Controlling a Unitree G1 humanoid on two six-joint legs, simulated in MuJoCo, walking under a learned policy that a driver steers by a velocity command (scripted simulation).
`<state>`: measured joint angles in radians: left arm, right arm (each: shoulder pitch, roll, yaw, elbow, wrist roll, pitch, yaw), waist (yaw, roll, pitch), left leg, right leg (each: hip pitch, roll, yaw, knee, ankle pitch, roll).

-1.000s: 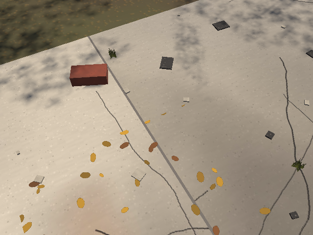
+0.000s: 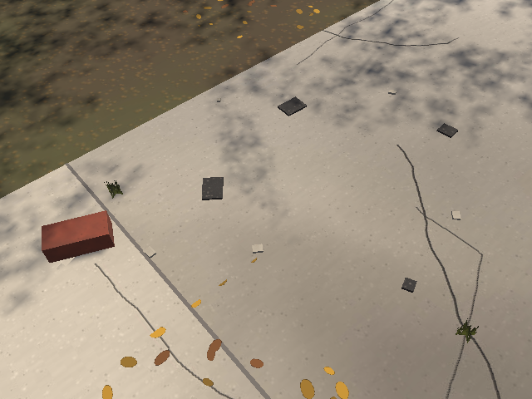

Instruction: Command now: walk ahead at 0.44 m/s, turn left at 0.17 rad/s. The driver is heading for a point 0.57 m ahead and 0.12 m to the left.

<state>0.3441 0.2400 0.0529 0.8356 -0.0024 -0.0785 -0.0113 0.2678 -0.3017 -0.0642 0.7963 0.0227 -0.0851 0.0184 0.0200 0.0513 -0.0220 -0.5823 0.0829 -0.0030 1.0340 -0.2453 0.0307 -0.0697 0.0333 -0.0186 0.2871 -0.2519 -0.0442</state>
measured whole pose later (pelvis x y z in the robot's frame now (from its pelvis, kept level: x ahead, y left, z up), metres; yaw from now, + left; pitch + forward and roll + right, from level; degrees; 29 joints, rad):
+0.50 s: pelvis +0.27 +0.07 -0.01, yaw +15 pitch +1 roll +1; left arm 0.18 0.30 0.04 0.70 0.01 -0.10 0.01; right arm 0.28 -0.29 -0.06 0.69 0.00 -0.06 0.03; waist -0.02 -0.02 0.05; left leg -0.27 -0.13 -0.04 0.39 -0.13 0.11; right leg -0.61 -0.11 0.08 1.10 -0.29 0.02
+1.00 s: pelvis +0.49 +0.07 -0.01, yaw +22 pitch +1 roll +0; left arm 0.16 0.23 0.02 0.74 0.02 -0.05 -0.02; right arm 0.23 -0.28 -0.04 0.72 0.00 0.02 -0.03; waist 0.01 0.03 0.05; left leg -0.41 0.03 -0.06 0.82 -0.43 -0.07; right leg -0.36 0.02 -0.03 0.46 -0.12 -0.04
